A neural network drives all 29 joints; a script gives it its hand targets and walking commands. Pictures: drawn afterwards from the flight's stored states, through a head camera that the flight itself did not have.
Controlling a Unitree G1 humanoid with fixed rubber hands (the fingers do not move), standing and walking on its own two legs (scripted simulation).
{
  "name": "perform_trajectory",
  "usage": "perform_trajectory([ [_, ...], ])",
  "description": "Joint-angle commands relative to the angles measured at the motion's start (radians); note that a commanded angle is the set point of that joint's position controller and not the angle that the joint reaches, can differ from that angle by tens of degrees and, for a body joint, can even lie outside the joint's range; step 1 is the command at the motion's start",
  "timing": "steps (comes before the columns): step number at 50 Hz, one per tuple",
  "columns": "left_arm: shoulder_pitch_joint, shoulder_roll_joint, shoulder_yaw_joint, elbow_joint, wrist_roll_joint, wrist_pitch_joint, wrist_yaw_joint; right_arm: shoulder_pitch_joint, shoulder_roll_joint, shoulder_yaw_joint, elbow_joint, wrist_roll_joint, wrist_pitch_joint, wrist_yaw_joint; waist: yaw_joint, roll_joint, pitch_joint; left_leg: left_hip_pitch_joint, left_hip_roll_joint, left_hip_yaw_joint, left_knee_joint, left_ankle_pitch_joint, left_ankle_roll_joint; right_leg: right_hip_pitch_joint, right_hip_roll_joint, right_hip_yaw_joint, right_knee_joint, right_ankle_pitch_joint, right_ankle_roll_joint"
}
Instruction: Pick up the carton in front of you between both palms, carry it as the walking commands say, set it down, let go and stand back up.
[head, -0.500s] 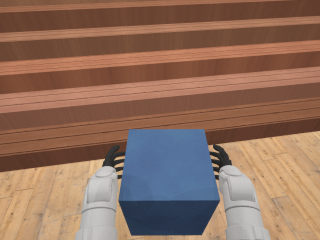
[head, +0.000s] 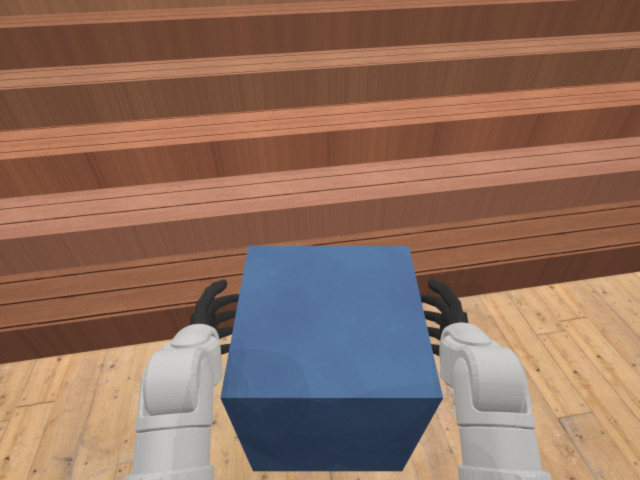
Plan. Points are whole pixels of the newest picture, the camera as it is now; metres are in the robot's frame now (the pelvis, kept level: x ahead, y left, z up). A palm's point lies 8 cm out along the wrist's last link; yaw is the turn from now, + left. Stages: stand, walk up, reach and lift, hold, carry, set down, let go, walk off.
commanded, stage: carry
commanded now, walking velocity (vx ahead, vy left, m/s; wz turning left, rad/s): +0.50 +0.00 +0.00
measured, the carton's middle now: (328, 362) +0.29 +0.01 +0.01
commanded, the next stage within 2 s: none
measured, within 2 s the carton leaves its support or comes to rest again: neither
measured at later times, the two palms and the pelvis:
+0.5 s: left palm (240, 205) +0.55 +0.16 +0.10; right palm (416, 204) +0.54 -0.14 +0.10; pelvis +0.28 +0.01 +0.00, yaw +1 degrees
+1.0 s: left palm (255, 81) +0.95 +0.17 +0.17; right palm (381, 80) +0.96 -0.13 +0.17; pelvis +0.59 +0.00 +0.00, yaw +2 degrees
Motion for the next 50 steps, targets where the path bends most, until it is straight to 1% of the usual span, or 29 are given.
perform_trajectory([
  [1, -0.514, -0.969, -0.733, -0.116, -0.414, 0.052, -0.234, -0.539, 0.839, 0.691, -0.213, 0.395, 0.057, 0.221, 0.004, -0.003, -0.169, -0.067, 0.070, 0.015, 0.031, 0.150, 0.064, 0.235, -0.054, 0.056, -0.218, 0.057, -0.042],
  [2, -0.467, -0.944, -0.716, -0.126, -0.395, 0.069, -0.225, -0.542, 0.860, 0.709, -0.231, 0.419, 0.084, 0.228, 0.017, -0.206, -0.181, -0.302, 0.016, 0.103, 0.245, 0.162, 0.015, 0.429, -0.218, 0.299, -0.210, 0.178, -0.118],
  [3, -0.424, -0.934, -0.705, -0.137, -0.378, 0.088, -0.215, -0.533, 0.862, 0.715, -0.243, 0.441, 0.104, 0.238, 0.026, -0.313, -0.151, -0.514, -0.024, 0.131, 0.304, -0.052, 0.002, 0.551, -0.324, 0.446, -0.217, 0.404, -0.192],
  [4, -0.420, -0.928, -0.701, -0.180, -0.367, 0.104, -0.206, -0.534, 0.871, 0.720, -0.248, 0.458, 0.116, 0.249, 0.036, -0.271, -0.109, -0.613, -0.015, 0.101, 0.299, -0.194, 0.011, 0.595, -0.357, 0.465, -0.217, 0.550, -0.236],
  [5, -0.430, -0.936, -0.715, -0.230, -0.363, 0.117, -0.199, -0.513, 0.882, 0.720, -0.253, 0.470, 0.124, 0.256, 0.038, -0.198, -0.101, -0.624, -0.004, 0.086, 0.237, -0.238, 0.016, 0.599, -0.356, 0.431, -0.206, 0.560, -0.234],
  [7, -0.440, -0.966, -0.743, -0.307, -0.376, 0.137, -0.196, -0.452, 0.892, 0.708, -0.270, 0.478, 0.136, 0.259, 0.029, -0.147, -0.141, -0.453, -0.019, 0.119, 0.029, -0.081, 0.018, 0.526, -0.305, 0.283, -0.196, 0.465, -0.154],
  [9, -0.395, -0.973, -0.754, -0.348, -0.396, 0.149, -0.207, -0.382, 0.892, 0.707, -0.302, 0.460, 0.144, 0.251, -0.004, -0.124, -0.200, 0.023, -0.067, 0.203, -0.180, 0.162, 0.025, 0.239, -0.202, 0.045, -0.098, 0.343, -0.059],
  [10, -0.410, -0.951, -0.759, -0.366, -0.407, 0.154, -0.212, -0.377, 0.881, 0.704, -0.308, 0.449, 0.147, 0.245, -0.022, -0.047, -0.245, 0.330, -0.016, 0.130, -0.180, 0.173, 0.043, 0.015, -0.151, -0.048, 0.039, 0.295, -0.017],
  [11, -0.459, -0.916, -0.758, -0.402, -0.421, 0.170, -0.220, -0.366, 0.870, 0.691, -0.299, 0.425, 0.150, 0.236, -0.042, 0.221, -0.241, 0.458, 0.244, -0.316, -0.308, 0.090, 0.114, -0.233, -0.052, -0.127, 0.335, 0.089, 0.036],
  [12, -0.509, -0.901, -0.778, -0.418, -0.446, 0.187, -0.229, -0.379, 0.868, 0.678, -0.299, 0.409, 0.153, 0.227, -0.043, 0.314, -0.169, 0.533, 0.353, -0.517, -0.297, 0.336, 0.243, -0.458, 0.019, -0.054, 0.452, -0.154, 0.027],
  [13, -0.504, -0.904, -0.777, -0.396, -0.452, 0.193, -0.236, -0.399, 0.865, 0.678, -0.332, 0.417, 0.163, 0.220, -0.038, 0.177, -0.137, 0.542, 0.387, -0.484, -0.259, 0.456, 0.285, -0.547, -0.038, 0.026, 0.550, -0.187, -0.006],
  [14, -0.478, -0.901, -0.764, -0.371, -0.452, 0.197, -0.240, -0.412, 0.869, 0.685, -0.347, 0.423, 0.173, 0.215, -0.039, 0.082, -0.130, 0.532, 0.357, -0.400, -0.236, 0.576, 0.261, -0.563, -0.067, 0.038, 0.581, -0.172, -0.023],
  [16, -0.435, -0.915, -0.751, -0.333, -0.445, 0.198, -0.238, -0.433, 0.871, 0.700, -0.363, 0.434, 0.182, 0.215, -0.038, 0.019, -0.135, 0.520, 0.315, -0.261, -0.267, 0.565, 0.193, -0.565, -0.088, 0.026, 0.469, -0.077, -0.024],
  [21, -0.342, -0.937, -0.719, -0.297, -0.370, 0.184, -0.207, -0.410, 0.866, 0.723, -0.355, 0.476, 0.189, 0.248, -0.030, 0.092, -0.078, 0.396, 0.192, -0.001, -0.314, 0.687, 0.135, -0.394, -0.021, -0.086, 0.141, 0.154, 0.001],
  [24, -0.386, -0.924, -0.720, -0.369, -0.365, 0.181, -0.193, -0.448, 0.846, 0.725, -0.403, 0.495, 0.187, 0.258, -0.022, 0.157, -0.046, 0.266, 0.159, 0.101, -0.291, 0.858, 0.101, -0.147, 0.040, -0.175, -0.026, 0.311, -0.026],
  [26, -0.433, -0.898, -0.721, -0.424, -0.377, 0.186, -0.185, -0.489, 0.810, 0.718, -0.457, 0.506, 0.195, 0.254, -0.003, 0.167, -0.123, 0.212, 0.138, 0.186, -0.114, 0.964, 0.069, 0.105, 0.082, -0.215, -0.067, 0.366, -0.042],
  [27, -0.466, -0.872, -0.717, -0.445, -0.386, 0.193, -0.183, -0.520, 0.780, 0.715, -0.477, 0.506, 0.201, 0.250, 0.014, 0.140, -0.180, 0.147, 0.109, 0.214, 0.049, 0.898, 0.047, 0.274, 0.091, -0.222, -0.079, 0.299, -0.048],
  [28, -0.497, -0.846, -0.713, -0.456, -0.393, 0.203, -0.182, -0.565, 0.739, 0.710, -0.487, 0.503, 0.209, 0.245, 0.045, 0.072, -0.241, 0.017, 0.095, 0.201, 0.250, 0.656, 0.041, 0.446, 0.003, -0.114, -0.063, 0.172, -0.043],
  [29, -0.534, -0.788, -0.696, -0.439, -0.389, 0.210, -0.181, -0.611, 0.722, 0.716, -0.501, 0.508, 0.226, 0.239, 0.040, -0.182, -0.292, -0.207, -0.015, 0.176, 0.547, 0.285, 0.002, 0.548, -0.302, 0.423, -0.207, -0.080, -0.163],
  [30, -0.548, -0.781, -0.699, -0.422, -0.405, 0.223, -0.180, -0.632, 0.704, 0.703, -0.481, 0.504, 0.239, 0.232, 0.043, -0.263, -0.285, -0.369, -0.085, 0.046, 0.754, -0.060, 0.016, 0.566, -0.404, 0.676, -0.346, -0.061, -0.264],
  [31, -0.591, -0.776, -0.703, -0.433, -0.425, 0.235, -0.178, -0.651, 0.705, 0.691, -0.448, 0.496, 0.245, 0.225, 0.029, -0.202, -0.265, -0.407, -0.017, -0.024, 0.835, -0.052, 0.047, 0.529, -0.394, 0.584, -0.331, 0.028, -0.256],
  [33, -0.714, -0.785, -0.719, -0.427, -0.460, 0.245, -0.178, -0.723, 0.715, 0.670, -0.406, 0.493, 0.249, 0.213, 0.017, -0.052, -0.228, -0.409, 0.057, -0.032, 0.749, 0.049, 0.068, 0.396, -0.322, 0.388, -0.302, 0.183, -0.192],
  [34, -0.777, -0.788, -0.722, -0.417, -0.479, 0.250, -0.180, -0.764, 0.714, 0.660, -0.380, 0.491, 0.250, 0.205, 0.016, -0.046, -0.220, -0.387, 0.072, -0.027, 0.683, 0.086, 0.067, 0.345, -0.298, 0.313, -0.310, 0.214, -0.165],
  [37, -0.875, -0.781, -0.705, -0.355, -0.520, 0.269, -0.187, -0.831, 0.705, 0.630, -0.303, 0.462, 0.262, 0.176, 0.027, -0.108, -0.231, -0.372, 0.053, 0.021, 0.563, 0.107, 0.054, 0.315, -0.260, 0.190, -0.313, 0.280, -0.167],
  [41, -0.964, -0.783, -0.648, -0.201, -0.533, 0.294, -0.198, -0.907, 0.705, 0.581, -0.164, 0.426, 0.287, 0.152, 0.041, -0.131, -0.198, -0.484, 0.037, 0.071, 0.384, 0.180, 0.041, 0.379, -0.233, 0.125, -0.306, 0.417, -0.194],
  [45, -1.109, -0.820, -0.594, -0.060, -0.530, 0.292, -0.202, -1.076, 0.746, 0.553, -0.058, 0.448, 0.288, 0.150, 0.054, -0.133, -0.144, -0.490, 0.004, 0.123, 0.199, 0.260, 0.051, 0.399, -0.192, 0.055, -0.269, 0.564, -0.182],
  [48, -1.216, -0.851, -0.553, 0.026, -0.521, 0.284, -0.194, -1.205, 0.777, 0.529, 0.003, 0.482, 0.284, 0.151, 0.047, -0.156, -0.126, -0.412, -0.023, 0.152, 0.070, 0.330, 0.077, 0.402, -0.173, 0.007, -0.224, 0.659, -0.168],
  [49, -1.247, -0.858, -0.535, 0.052, -0.517, 0.282, -0.190, -1.244, 0.781, 0.511, 0.027, 0.491, 0.284, 0.151, 0.029, -0.193, -0.162, -0.317, -0.041, 0.160, 0.088, 0.324, 0.100, 0.382, -0.182, -0.029, -0.153, 0.742, -0.165],
  [50, -1.267, -0.866, -0.519, 0.080, -0.515, 0.281, -0.185, -1.276, 0.786, 0.495, 0.055, 0.502, 0.281, 0.153, 0.007, -0.184, -0.196, -0.220, -0.071, 0.173, 0.067, 0.313, 0.107, 0.354, -0.172, -0.058, -0.064, 0.852, -0.151],
])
